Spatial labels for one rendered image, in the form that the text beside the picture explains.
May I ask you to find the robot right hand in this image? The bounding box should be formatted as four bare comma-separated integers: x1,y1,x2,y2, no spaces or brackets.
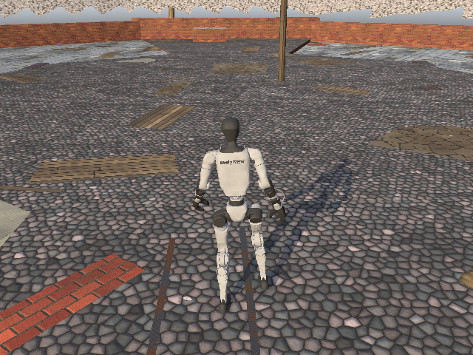
269,206,286,226

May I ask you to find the left robot foot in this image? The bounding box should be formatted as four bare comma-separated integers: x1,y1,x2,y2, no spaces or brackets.
219,293,231,314

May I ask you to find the right robot shin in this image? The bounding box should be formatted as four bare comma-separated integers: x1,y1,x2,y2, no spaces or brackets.
254,234,266,280

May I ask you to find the right robot upper arm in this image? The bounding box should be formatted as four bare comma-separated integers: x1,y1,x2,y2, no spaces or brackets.
248,148,270,189

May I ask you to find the right robot forearm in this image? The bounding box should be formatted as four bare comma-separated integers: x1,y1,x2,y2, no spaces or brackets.
264,177,282,210

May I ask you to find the left robot forearm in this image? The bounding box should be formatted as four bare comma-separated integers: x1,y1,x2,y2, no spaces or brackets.
194,179,206,203

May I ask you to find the left robot upper arm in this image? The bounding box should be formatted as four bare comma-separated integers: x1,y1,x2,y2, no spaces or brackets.
198,150,217,190

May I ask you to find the robot left hand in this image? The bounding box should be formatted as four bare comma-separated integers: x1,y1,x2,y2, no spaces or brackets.
192,199,209,212

